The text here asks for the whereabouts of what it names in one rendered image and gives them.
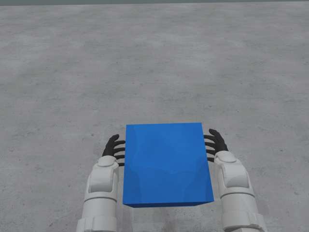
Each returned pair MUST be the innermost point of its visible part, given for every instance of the right robot forearm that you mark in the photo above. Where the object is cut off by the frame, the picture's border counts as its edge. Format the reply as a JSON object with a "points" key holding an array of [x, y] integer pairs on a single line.
{"points": [[240, 213]]}

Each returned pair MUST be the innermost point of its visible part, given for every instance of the left robot forearm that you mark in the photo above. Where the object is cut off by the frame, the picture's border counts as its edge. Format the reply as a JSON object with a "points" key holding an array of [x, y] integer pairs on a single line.
{"points": [[100, 198]]}

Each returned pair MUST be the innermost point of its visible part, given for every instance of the right robot hand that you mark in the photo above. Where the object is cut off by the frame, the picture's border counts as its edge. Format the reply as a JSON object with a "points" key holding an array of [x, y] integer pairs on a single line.
{"points": [[219, 144]]}

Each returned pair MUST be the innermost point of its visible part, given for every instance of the left robot hand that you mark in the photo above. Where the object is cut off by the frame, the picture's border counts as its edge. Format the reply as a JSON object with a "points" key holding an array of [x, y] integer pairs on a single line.
{"points": [[110, 151]]}

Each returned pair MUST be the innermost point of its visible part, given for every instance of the carton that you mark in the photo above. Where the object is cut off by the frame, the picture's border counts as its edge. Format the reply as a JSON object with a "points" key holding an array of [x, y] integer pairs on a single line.
{"points": [[166, 165]]}

